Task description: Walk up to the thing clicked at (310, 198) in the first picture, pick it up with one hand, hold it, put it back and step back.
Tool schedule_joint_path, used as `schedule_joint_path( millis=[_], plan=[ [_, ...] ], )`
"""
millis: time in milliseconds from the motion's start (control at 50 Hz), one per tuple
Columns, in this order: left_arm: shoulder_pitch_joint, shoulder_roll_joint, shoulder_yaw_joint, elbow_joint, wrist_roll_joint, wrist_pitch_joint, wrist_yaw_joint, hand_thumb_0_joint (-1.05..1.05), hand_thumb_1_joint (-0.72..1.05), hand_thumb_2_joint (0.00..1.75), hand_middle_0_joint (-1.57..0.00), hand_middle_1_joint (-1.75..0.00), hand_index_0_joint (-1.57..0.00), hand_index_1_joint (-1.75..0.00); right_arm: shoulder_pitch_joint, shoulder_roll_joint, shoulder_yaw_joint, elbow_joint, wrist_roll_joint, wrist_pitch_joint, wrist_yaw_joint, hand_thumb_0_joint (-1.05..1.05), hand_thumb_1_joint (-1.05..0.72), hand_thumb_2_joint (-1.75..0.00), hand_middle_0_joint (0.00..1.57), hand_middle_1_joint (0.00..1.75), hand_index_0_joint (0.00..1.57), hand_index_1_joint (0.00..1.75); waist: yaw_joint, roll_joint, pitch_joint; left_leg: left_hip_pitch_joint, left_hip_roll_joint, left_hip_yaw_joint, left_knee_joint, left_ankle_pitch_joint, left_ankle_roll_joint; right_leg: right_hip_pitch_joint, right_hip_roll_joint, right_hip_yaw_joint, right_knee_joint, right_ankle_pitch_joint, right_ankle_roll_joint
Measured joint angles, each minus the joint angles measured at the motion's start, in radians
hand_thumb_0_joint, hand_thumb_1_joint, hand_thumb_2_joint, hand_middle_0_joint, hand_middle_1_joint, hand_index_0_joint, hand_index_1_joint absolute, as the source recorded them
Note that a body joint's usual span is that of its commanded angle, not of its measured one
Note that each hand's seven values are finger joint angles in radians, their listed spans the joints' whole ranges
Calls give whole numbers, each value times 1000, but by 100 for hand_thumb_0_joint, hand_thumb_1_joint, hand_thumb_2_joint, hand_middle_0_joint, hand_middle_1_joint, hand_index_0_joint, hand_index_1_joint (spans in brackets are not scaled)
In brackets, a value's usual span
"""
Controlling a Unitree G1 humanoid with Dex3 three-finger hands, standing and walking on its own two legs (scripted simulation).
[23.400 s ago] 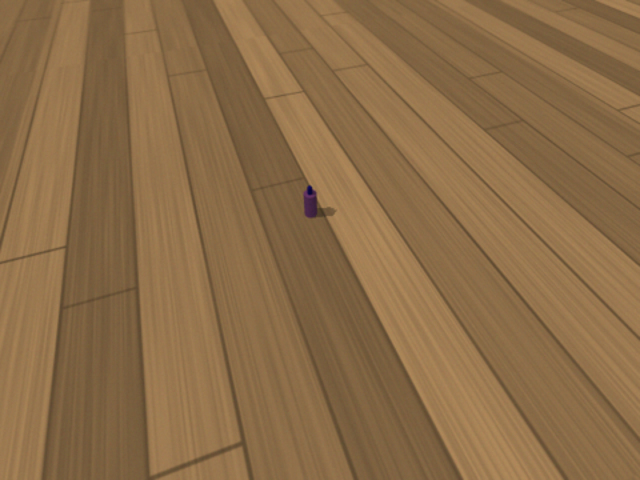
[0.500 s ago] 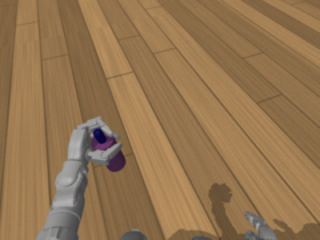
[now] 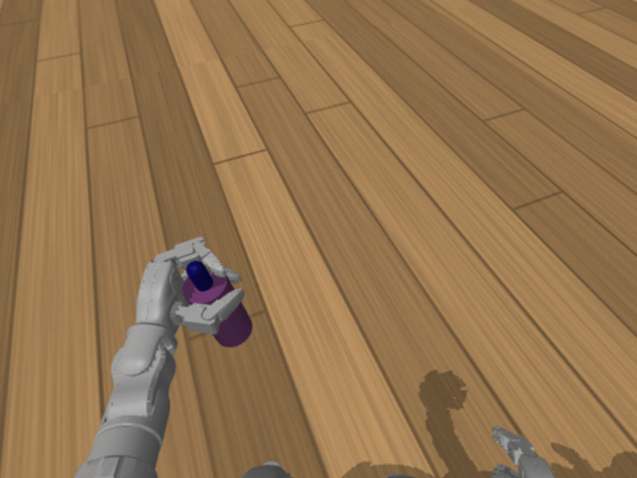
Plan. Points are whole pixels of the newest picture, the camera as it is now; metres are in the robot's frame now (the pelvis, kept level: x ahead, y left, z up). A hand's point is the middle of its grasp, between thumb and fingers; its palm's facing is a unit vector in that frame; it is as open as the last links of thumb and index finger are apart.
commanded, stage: hold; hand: left
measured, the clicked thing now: (215, 300) +0.33 +0.16 +0.01
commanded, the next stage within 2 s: crouch in 0.58 s
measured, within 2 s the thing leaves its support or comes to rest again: neither
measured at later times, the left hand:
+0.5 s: hand (212, 298) +0.32 +0.15 +0.05, palm faces -0.05 -1.00 -0.01, open 6.3 cm
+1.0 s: hand (219, 312) +0.33 +0.16 +0.00, palm faces -0.03 -1.00 +0.01, open 6.3 cm
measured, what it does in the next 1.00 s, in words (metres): stands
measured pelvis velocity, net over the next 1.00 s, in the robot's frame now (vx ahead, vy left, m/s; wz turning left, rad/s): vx -0.01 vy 0.00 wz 0.00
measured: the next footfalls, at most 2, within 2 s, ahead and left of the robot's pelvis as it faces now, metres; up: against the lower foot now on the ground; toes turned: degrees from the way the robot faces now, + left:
none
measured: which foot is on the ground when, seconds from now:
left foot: down 0.00-1.00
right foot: down 0.00-1.00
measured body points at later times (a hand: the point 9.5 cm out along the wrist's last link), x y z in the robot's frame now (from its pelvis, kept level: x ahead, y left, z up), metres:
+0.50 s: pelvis -0.01 +0.00 +0.00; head +0.03 +0.00 +0.45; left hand +0.32 +0.21 +0.05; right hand +0.12 -0.25 -0.11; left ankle +0.03 +0.12 -0.70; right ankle -0.01 -0.12 -0.70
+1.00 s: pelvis -0.01 +0.00 -0.02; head +0.06 +0.01 +0.43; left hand +0.32 +0.21 +0.00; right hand +0.12 -0.25 -0.13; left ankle +0.03 +0.12 -0.70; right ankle -0.01 -0.12 -0.70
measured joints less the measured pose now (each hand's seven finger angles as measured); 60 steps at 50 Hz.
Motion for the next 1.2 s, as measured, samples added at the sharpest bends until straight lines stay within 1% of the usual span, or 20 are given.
schedule_joint_path(
  millis=[80,140,200,300,340,420,520,660,780,860,940,1040,1120,1200],
  plan=[
    [-14,4,9,15,2,1,-2,2,-11,106,-81,-107,-110,-123,-11,4,0,-6,-2,-3,1,1,-90,-90,21,30,20,30,-4,-7,12,-13,0,1,6,3,-1,-16,0,2,11,1,-1],
    [6,9,-3,-19,11,4,-9,2,-11,106,-81,-107,-110,-123,-8,3,-2,-11,-3,-4,2,1,-90,-90,21,30,20,30,-1,-6,15,-13,2,3,4,4,-1,-16,1,4,9,3,-1],
    [23,5,-11,-34,9,2,-8,1,-11,106,-81,-107,-110,-123,1,1,-2,-7,-4,-4,1,1,-91,-90,21,30,20,30,3,-1,5,-7,1,2,3,3,-1,-9,1,2,5,3,-1],
    [-8,2,6,11,0,-1,5,1,-11,106,-81,-107,-110,-123,-6,5,3,1,-1,-4,0,1,-91,-90,21,30,20,30,-1,-4,1,-12,-1,-1,9,4,-1,-14,-1,-1,15,1,-1],
    [-17,7,10,15,4,2,5,1,-11,106,-81,-107,-110,-123,-10,7,3,-3,-1,-4,0,1,-91,-90,21,30,20,30,-2,-8,8,-17,-1,0,11,6,-1,-21,-1,1,19,2,-2],
    [0,10,-5,-15,12,0,0,1,-11,106,-81,-107,-110,-123,-6,5,1,-13,0,-3,2,1,-91,-90,21,30,20,30,0,-6,17,-15,0,1,6,10,-2,-19,0,2,13,7,-2],
    [27,0,-19,-39,5,5,7,1,-11,106,-81,-107,-110,-123,0,1,3,-4,4,-6,-3,1,-91,-90,21,30,20,30,3,1,10,-1,-2,0,-2,10,0,-3,-2,0,3,8,0],
    [-11,9,6,11,5,-2,12,1,-11,106,-81,-107,-110,-123,-14,9,5,-7,2,-10,-2,1,-91,-90,21,30,20,30,-2,-10,15,-15,-2,-1,7,10,-2,-20,-2,0,17,4,-3],
    [27,10,-12,-26,9,-5,-2,1,-11,106,-81,-107,-110,-123,-4,2,1,-7,0,-11,-2,1,-90,-90,21,30,20,30,3,-3,9,-13,-1,-1,5,6,-1,-15,0,0,9,4,-2],
    [22,-2,-6,10,5,-18,6,1,-11,106,-81,-107,-110,-123,-8,0,-1,1,-1,-11,1,1,-90,-90,21,30,20,30,0,-3,-3,-29,-2,-3,18,0,0,-30,-2,-2,22,-3,-1],
    [-11,-5,10,68,9,-51,4,1,-11,106,-82,-107,-110,-123,-23,3,-4,-3,-7,-19,11,1,-90,-90,21,30,20,30,-6,-15,2,-86,-2,-4,61,-11,0,-87,-2,-3,68,-17,-2],
    [-61,4,29,157,24,-124,-8,1,-11,106,-82,-107,-110,-123,-37,1,-9,-6,-21,-33,29,1,-89,-90,21,30,20,30,-17,-28,0,-214,-2,-9,154,-37,0,-215,-3,-5,166,-47,-4],
    [-116,18,52,248,20,-207,-20,1,-11,106,-82,-107,-110,-123,-38,-8,-8,-8,-35,-48,44,1,-89,-90,21,30,20,30,-32,-34,-35,-387,0,-17,288,-80,-1,-384,-2,-11,300,-93,-5],
    [-176,41,73,320,25,-290,-39,1,-11,106,-82,-107,-110,-123,-37,-21,-7,-9,-51,-59,57,1,-90,-90,21,30,20,30,-52,-35,-94,-606,3,-28,475,-144,-5,-598,0,-17,484,-160,-5]
  ],
)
